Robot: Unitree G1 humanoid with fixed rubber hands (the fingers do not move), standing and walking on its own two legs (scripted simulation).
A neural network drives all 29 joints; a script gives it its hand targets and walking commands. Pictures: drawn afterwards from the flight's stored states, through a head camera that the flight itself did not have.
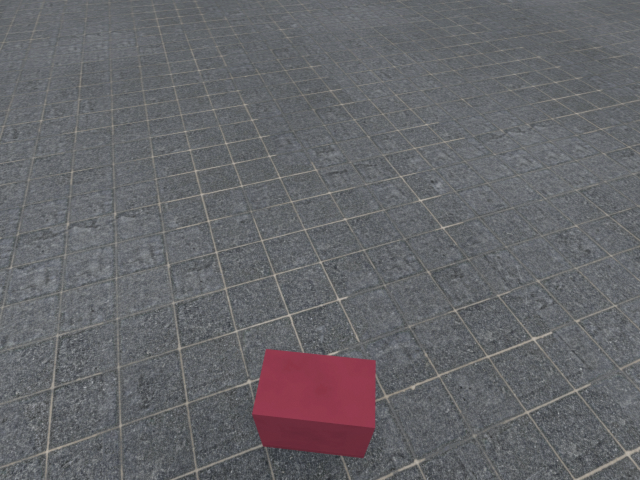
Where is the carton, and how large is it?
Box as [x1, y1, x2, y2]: [252, 349, 375, 457]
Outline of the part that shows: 266,349 252,412 262,444 264,446 363,457 374,429 375,360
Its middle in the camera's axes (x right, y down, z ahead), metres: -0.01 +0.46 +1.08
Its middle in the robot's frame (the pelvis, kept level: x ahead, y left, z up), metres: +0.44 +0.02 -0.63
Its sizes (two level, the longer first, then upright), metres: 0.297 0.171 0.282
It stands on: the floor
